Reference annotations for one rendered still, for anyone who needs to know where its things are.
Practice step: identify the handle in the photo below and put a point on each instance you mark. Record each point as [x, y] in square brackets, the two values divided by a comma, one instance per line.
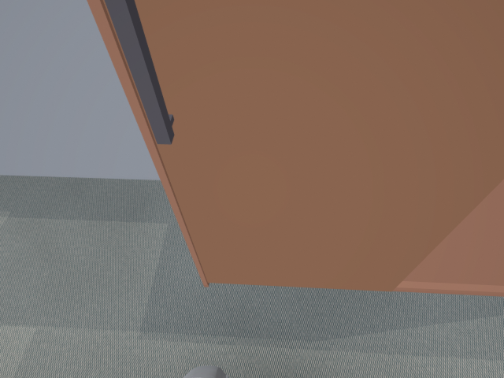
[129, 29]

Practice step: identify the wardrobe door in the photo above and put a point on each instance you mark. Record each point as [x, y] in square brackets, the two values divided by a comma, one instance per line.
[473, 253]
[327, 143]

